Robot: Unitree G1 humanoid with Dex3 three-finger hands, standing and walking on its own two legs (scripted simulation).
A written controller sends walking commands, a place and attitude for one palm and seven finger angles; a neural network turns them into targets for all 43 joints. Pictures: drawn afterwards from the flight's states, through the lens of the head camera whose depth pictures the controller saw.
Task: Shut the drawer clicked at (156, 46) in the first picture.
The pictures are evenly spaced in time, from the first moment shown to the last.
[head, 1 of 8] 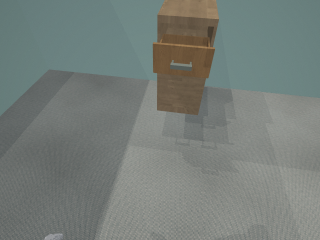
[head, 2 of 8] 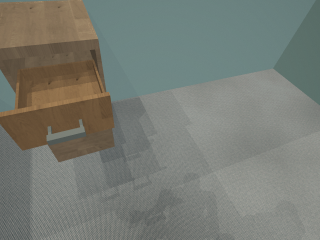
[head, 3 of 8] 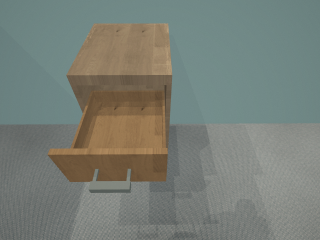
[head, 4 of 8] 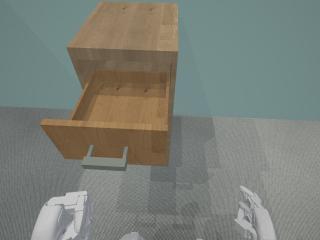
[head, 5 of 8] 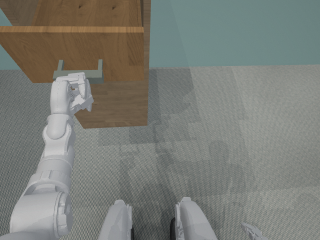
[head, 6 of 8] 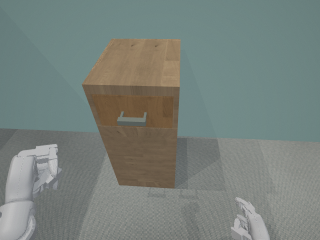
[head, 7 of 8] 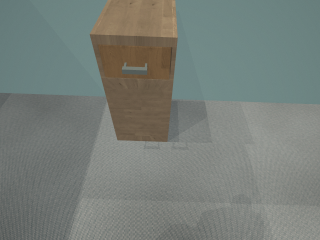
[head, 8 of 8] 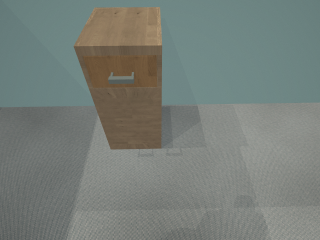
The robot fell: no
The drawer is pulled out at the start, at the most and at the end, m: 0.30 0.30 0.00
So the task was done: yes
